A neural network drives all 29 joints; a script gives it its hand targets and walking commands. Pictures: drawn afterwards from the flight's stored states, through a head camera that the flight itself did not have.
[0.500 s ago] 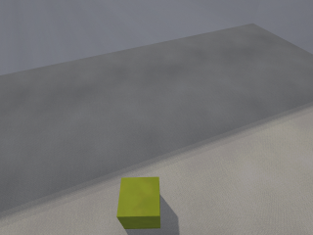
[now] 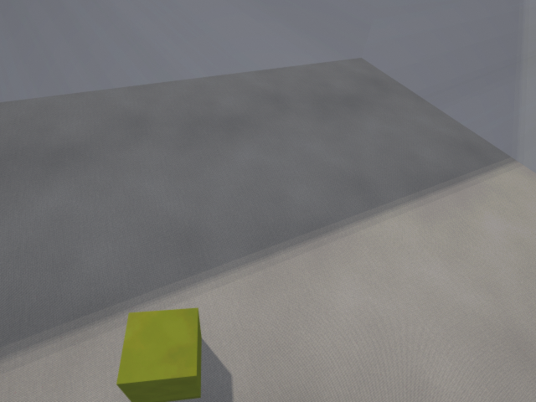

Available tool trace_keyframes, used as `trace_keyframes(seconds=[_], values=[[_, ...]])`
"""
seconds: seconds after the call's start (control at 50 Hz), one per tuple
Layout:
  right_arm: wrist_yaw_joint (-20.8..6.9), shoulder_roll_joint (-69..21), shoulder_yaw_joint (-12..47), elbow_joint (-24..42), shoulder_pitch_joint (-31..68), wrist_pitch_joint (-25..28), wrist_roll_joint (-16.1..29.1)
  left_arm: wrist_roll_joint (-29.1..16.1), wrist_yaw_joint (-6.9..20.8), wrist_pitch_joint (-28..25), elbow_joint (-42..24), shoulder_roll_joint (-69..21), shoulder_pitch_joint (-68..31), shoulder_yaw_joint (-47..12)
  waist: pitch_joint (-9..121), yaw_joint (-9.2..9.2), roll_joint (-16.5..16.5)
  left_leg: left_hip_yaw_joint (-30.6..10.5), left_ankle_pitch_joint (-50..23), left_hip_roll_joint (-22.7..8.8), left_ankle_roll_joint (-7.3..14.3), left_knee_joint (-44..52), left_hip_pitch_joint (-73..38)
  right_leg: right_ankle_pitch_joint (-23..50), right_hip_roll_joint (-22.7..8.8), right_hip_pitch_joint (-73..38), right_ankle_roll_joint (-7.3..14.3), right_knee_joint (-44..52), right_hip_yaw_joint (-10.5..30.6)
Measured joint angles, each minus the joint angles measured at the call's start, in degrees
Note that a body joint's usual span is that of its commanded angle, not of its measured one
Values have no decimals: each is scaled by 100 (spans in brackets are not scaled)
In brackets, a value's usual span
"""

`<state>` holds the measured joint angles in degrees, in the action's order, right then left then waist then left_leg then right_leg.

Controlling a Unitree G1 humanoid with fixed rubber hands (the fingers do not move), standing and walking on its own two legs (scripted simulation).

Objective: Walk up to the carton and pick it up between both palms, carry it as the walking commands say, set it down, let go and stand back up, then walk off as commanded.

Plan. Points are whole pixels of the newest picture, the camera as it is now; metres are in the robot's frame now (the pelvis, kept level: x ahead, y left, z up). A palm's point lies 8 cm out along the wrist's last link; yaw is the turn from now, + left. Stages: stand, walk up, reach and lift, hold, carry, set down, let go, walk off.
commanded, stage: walk off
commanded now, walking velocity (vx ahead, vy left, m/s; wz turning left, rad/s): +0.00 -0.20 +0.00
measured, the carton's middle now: (166, 356) +0.43 +0.24 -0.65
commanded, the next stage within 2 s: stand in 0.26 s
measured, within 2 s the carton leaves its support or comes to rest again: neither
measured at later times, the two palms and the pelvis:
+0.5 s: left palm out of the picture +0.02 +0.11 -0.17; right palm out of the picture +0.07 -0.34 -0.13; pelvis +0.00 -0.11 -0.01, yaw +2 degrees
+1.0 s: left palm out of the picture +0.02 +0.05 -0.14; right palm out of the picture +0.00 -0.40 -0.15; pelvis +0.02 -0.17 +0.00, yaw +2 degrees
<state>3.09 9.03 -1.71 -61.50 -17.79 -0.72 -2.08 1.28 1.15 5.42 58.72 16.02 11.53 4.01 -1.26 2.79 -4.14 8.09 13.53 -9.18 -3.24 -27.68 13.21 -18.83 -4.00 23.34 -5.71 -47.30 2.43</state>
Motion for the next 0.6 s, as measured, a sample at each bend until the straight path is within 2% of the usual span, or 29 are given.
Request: trace_keyframes(seconds=[0.04, 0.08, 0.1, 0.12, 0.16, 0.22, 0.26, 0.32, 0.4, 0.44, 0.46, 0.5, 0.56, 0.6], values=[[-22, 87, -68, 35, 13, -43, -10, 19, 30, -19, -8, -33, -7, -19, -50, 58, 92, -16, 34, -67, -126, -121, 85, -271, -30, -308, 36, 738, -209], [-41, 200, -130, 73, 6, -90, -13, 53, 41, -90, -25, -81, -18, -19, -106, 88, 224, -73, 144, -162, -267, -405, 249, 55, 35, -649, 136, 1544, -390], [-49, 301, -166, 80, 26, -118, -22, 79, 40, -152, -18, -168, -58, -15, -200, 102, 404, -200, 357, -240, -173, -716, 384, 346, 137, -638, 263, 1519, -461], [-36, 388, -192, 83, 41, -168, -29, 81, 36, -205, -44, -248, -75, -32, -261, 113, 518, -398, 941, -162, -74, -1220, 583, 365, 167, -576, 375, 1359, -513], [8, 520, -244, 81, 57, -296, -7, 82, -8, -272, -100, -395, -76, -96, -276, 64, 655, -690, 1677, 169, 99, -2464, 1045, 231, 148, -506, 511, 1196, -592], [-1, 669, -297, 78, 116, -389, 63, 101, -70, -275, -156, -586, -24, -181, -172, -138, 887, -642, 1599, 402, 271, -3651, 1475, 244, 268, -532, 604, 1319, -705], [-7, 686, -303, 104, 200, -389, 73, 101, -133, -263, -192, -649, 35, -229, -95, -230, 958, -516, 1476, 497, 303, -3886, 1550, 268, 373, -555, 680, 1384, -786], [6, 565, -260, 193, 341, -350, 70, 89, -221, -258, -166, -662, 111, -268, 48, -311, 889, -259, 1453, 575, 298, -3422, 1383, 239, 500, -548, 801, 1383, -903], [11, 273, -146, 341, 553, -243, 102, 16, -319, -264, -66, -629, 168, -300, 157, -334, 610, -177, 1414, 663, 381, -1911, 757, 153, 664, -517, 931, 1279, -1050], [4, 98, -78, 383, 616, -146, 100, -46, -352, -267, 14, -608, 213, -317, 191, -274, 379, -182, 830, 719, 503, -1095, 411, 75, 660, -499, 968, 1161, -1092], [-2, -7, -25, 388, 621, -103, 75, -95, -359, -264, 68, -595, 259, -319, 216, -271, 188, -112, 713, 788, 577, -980, 323, 79, 601, -514, 926, 1145, -994], [-26, -114, 79, 439, 566, -50, 38, -140, -356, -228, 151, -655, 394, -310, 345, -284, 49, 6, 692, 766, 630, -785, 210, -352, 598, -404, 741, 876, -776], [-34, -196, 126, 413, 557, -3, 17, -62, -316, -164, 255, -690, 458, -303, 331, -214, 77, 38, 585, 659, 573, -454, 15, -453, 506, -298, 679, 256, -574], [-19, -255, 178, 367, 513, 44, 46, -12, -246, -204, 262, -650, 432, -302, 268, -177, 95, -2, 444, 651, 510, -225, -72, -362, 370, -404, 664, 412, -406]])
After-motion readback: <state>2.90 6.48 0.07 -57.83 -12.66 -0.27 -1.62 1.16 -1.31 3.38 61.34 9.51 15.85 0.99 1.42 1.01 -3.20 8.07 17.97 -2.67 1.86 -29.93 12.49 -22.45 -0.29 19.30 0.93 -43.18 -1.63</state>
